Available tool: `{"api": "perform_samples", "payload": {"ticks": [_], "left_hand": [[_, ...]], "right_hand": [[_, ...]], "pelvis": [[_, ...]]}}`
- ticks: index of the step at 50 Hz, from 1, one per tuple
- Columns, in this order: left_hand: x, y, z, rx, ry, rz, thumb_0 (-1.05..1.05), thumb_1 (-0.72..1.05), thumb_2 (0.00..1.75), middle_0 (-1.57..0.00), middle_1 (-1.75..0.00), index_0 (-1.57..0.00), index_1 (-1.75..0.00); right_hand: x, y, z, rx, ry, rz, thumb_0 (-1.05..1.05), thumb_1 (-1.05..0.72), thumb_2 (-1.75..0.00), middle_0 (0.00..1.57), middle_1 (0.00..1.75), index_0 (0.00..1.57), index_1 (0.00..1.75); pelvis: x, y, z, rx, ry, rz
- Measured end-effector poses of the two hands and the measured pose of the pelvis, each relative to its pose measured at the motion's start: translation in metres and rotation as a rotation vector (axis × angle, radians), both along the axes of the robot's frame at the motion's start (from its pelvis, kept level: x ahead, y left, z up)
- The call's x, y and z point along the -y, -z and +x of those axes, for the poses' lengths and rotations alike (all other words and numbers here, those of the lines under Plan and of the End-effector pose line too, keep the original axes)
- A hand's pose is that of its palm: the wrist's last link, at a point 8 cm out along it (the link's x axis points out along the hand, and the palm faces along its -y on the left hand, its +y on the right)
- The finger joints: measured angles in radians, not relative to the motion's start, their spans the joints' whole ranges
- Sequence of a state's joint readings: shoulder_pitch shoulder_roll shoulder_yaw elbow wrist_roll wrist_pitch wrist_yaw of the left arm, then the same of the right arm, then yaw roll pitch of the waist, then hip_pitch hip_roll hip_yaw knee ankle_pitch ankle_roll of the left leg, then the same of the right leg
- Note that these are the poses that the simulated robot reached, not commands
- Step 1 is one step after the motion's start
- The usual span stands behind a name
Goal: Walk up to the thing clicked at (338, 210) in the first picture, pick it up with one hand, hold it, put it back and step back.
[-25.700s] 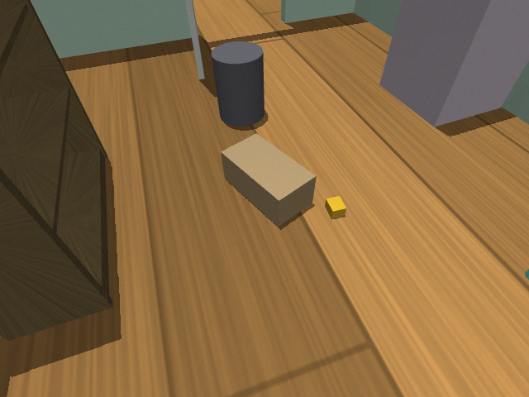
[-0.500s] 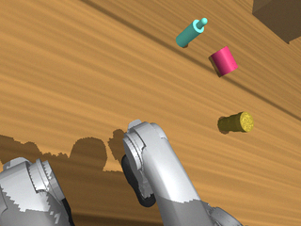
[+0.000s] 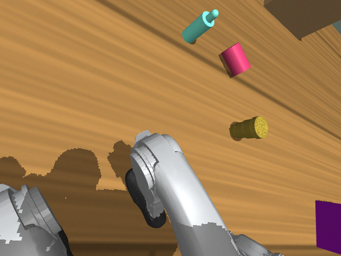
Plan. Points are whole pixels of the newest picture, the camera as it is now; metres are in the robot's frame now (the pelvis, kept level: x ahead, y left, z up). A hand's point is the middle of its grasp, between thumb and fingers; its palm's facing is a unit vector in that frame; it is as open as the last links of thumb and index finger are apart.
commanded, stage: rest palm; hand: left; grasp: from above
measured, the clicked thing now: out of the picture +0.42 +0.38 -0.29
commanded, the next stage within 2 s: close in 0.38 s
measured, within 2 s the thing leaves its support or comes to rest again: neither
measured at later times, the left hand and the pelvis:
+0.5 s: hand out of the picture +0.40 +0.37 -0.26, palm faces -0.18 -0.41 -0.90, open 13.0 cm; pelvis +0.00 +0.00 +0.00, yaw +0 degrees
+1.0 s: hand out of the picture +0.41 +0.36 -0.26, palm faces -0.18 -0.40 -0.90, open 11.2 cm; pelvis +0.00 +0.00 +0.00, yaw -1 degrees
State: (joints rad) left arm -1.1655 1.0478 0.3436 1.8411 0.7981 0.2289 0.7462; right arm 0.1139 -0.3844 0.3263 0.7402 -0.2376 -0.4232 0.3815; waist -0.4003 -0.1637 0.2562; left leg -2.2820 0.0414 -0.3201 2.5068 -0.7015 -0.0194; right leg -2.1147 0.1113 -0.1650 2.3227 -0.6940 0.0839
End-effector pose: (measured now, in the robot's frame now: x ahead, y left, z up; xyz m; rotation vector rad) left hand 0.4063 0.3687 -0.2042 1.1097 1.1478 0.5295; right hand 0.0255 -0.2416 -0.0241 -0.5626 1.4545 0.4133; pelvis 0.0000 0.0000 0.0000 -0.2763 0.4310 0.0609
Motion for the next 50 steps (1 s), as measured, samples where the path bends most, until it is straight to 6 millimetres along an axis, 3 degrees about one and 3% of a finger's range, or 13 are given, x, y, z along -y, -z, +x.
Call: {"api": "perform_samples", "payload": {"ticks": [22,50], "left_hand": [[-0.005,0.004,-0.008,0.009,-0.013,-0.002,0.0,-0.37,0.89,-0.23,-0.92,-0.22,-0.93],[0.0,0.0,0.003,0.002,-0.008,0.004,0.0,-0.08,0.6,-0.41,-0.73,-0.47,-0.73]], "right_hand": [[0.002,0.002,0.013,0.029,-0.033,0.007,0.0,-0.91,-0.9,0.2,0.3,0.19,0.3],[-0.001,-0.004,-0.004,0.01,0.013,-0.001,0.0,-0.9,-0.9,0.2,0.3,0.2,0.3]], "pelvis": [[0.001,0.0,-0.003,0.014,0.005,-0.001],[0.001,-0.002,-0.003,0.011,0.011,-0.005]]}}
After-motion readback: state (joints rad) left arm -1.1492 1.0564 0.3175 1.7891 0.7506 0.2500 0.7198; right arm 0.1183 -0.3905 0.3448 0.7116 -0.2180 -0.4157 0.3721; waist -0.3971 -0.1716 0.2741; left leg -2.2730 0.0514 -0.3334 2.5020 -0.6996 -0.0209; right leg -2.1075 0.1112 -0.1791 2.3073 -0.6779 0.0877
